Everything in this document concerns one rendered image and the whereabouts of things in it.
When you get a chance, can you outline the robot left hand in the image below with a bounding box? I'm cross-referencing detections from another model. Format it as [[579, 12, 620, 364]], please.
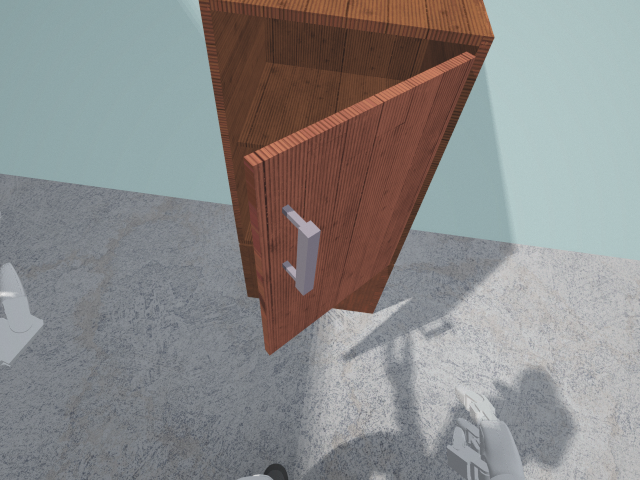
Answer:
[[0, 212, 44, 367]]

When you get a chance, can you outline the cupboard door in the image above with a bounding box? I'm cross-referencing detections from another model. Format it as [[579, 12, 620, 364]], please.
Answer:
[[243, 52, 476, 355]]

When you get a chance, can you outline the robot right hand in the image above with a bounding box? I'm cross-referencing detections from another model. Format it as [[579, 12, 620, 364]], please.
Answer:
[[447, 385, 525, 480]]

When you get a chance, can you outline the handle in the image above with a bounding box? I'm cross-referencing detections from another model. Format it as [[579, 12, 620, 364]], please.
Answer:
[[282, 205, 321, 296]]

